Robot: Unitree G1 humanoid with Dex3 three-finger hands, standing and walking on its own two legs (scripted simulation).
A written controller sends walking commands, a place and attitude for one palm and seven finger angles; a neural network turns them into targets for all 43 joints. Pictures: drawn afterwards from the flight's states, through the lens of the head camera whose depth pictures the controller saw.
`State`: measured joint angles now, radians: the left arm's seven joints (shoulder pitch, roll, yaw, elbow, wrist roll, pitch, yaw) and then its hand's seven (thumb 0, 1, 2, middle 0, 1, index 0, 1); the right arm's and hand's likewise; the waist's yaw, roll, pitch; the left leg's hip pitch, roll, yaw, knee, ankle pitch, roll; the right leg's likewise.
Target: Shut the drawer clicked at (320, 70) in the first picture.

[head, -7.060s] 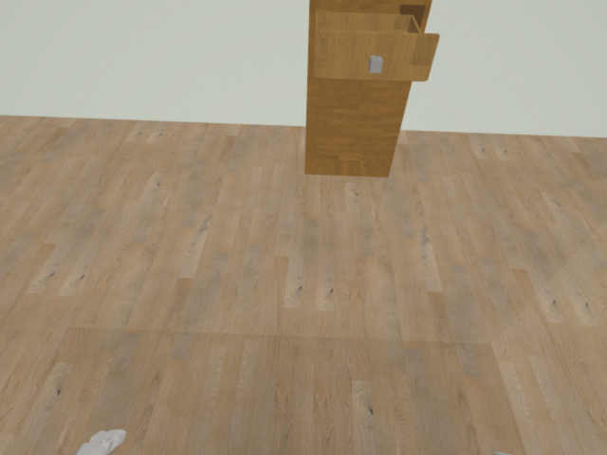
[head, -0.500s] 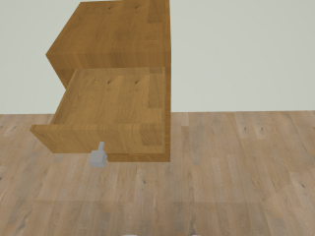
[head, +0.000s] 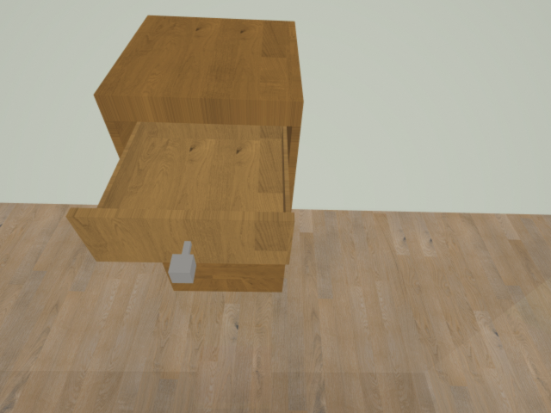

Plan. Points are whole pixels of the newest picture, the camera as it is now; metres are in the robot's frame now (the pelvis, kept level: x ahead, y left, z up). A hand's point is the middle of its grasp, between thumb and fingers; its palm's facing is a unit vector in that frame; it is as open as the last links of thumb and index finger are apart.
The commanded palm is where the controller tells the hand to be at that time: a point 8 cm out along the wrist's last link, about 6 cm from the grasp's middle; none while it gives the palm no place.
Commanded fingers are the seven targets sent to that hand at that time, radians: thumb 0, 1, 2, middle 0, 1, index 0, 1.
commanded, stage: look again from close up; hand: left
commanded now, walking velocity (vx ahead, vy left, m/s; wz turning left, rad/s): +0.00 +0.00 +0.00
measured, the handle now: (184, 259) +0.38 +0.18 -0.05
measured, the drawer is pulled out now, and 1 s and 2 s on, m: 0.27 0.27 0.27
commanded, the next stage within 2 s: raise the hand and make a fist in 0.58 s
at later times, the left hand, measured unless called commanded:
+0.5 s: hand out of the picture +0.07 +0.15 -0.18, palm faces +0.05 -0.98 -0.21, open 7.3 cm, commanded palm none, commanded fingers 0.00 0.90 0.90 -0.20 -0.30 -0.20 -0.30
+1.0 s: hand (194, 360) +0.19 +0.12 +0.00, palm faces -0.04 -1.00 +0.07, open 6.5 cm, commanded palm +0.13 +0.19 -0.05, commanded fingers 0.00 0.90 0.90 -0.54 -0.67 -0.54 -0.67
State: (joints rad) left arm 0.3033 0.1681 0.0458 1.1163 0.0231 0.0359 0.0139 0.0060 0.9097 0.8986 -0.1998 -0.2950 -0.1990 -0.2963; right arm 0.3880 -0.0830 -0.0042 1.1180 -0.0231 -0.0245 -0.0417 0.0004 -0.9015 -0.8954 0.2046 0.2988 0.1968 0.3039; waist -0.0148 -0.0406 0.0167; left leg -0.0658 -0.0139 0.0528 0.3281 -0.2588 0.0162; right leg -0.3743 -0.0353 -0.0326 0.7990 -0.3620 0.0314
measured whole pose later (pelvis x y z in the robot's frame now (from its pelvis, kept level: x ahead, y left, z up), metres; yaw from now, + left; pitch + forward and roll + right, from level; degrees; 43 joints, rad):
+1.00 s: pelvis -0.03 +0.00 -0.05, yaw +1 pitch +8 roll +1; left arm 0.34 0.07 0.01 0.08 -0.16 -0.49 -0.17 0.00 0.91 0.90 -0.35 -0.47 -0.35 -0.47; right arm 0.21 -0.21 -0.01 0.62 0.00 -0.25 0.04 0.01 -0.90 -0.90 0.21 0.30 0.20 0.30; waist -0.02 -0.04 -0.10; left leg -0.59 -0.03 0.08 0.87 -0.43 0.05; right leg -0.64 -0.03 -0.04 0.88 -0.38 -0.01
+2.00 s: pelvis +0.00 -0.01 -0.05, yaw +4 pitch +9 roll -1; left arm 0.56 0.13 -0.01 -0.31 -0.17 -0.30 -0.09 0.02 0.90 0.90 -1.33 -1.52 -1.33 -1.52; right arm 0.23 -0.21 0.04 0.46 0.03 -0.19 -0.01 0.01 -0.90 -0.90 0.20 0.30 0.20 0.30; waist 0.02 0.05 -0.13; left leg -0.58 -0.03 0.00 0.93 -0.49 0.04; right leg -0.59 0.01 -0.08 0.89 -0.45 -0.03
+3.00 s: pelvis -0.01 -0.02 -0.05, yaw +5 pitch +9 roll -1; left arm 0.42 0.15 0.00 -0.18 -0.15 -0.30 -0.06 0.02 0.90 0.90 -1.40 -1.60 -1.40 -1.60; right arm 0.27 -0.25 0.04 0.50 0.02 -0.20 -0.01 0.01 -0.90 -0.90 0.21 0.30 0.20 0.30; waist 0.00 0.04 -0.10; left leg -0.60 -0.02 -0.01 0.93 -0.48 0.02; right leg -0.62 0.02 -0.09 0.90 -0.44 -0.05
